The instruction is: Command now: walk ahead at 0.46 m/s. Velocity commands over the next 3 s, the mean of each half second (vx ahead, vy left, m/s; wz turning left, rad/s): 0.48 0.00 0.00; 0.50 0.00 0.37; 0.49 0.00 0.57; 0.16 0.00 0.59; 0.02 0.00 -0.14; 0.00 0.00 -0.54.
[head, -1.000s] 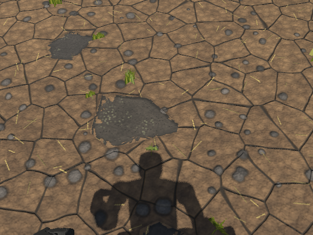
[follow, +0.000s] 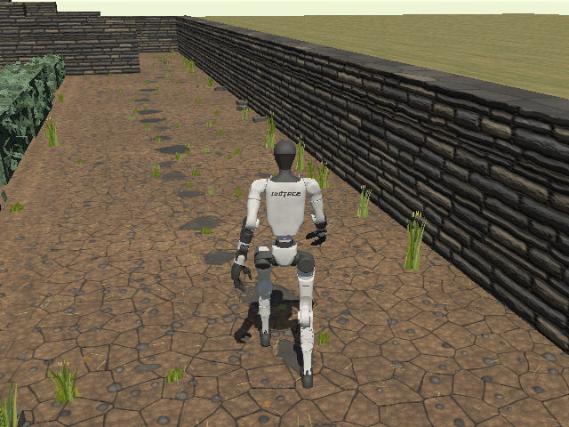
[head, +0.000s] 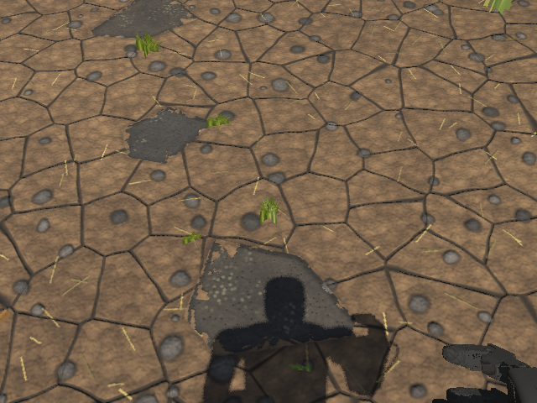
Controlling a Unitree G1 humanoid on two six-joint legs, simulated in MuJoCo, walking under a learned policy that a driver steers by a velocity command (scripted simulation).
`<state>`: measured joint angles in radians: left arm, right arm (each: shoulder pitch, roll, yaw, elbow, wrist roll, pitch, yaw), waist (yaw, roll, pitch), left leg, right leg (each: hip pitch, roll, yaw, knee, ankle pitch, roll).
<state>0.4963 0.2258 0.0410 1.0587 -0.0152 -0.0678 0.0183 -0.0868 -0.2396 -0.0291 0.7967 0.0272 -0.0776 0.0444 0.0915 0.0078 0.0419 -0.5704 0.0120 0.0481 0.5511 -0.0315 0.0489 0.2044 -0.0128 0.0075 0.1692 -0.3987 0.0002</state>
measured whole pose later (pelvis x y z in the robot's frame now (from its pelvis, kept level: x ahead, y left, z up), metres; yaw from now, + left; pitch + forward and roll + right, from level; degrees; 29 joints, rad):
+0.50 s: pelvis +0.26 +0.00 +0.02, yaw +0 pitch +1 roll +2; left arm 0.06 0.25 0.06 0.88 -0.02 -0.07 -0.01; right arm 0.35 -0.27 -0.05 1.00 0.02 -0.08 -0.01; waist -0.07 -0.02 0.00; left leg 0.02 -0.05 0.04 0.21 -0.25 0.03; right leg -0.60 -0.10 0.02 0.57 0.04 0.01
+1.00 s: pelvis +0.53 -0.03 +0.01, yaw +14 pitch +1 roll -2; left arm 0.31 0.25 0.07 0.98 0.01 -0.09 0.02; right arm 0.10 -0.25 -0.07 0.84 0.02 -0.03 0.04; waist 0.06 0.03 0.03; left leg -0.67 0.10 0.00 0.70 0.02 0.04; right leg 0.08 0.02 -0.26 0.21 -0.30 -0.01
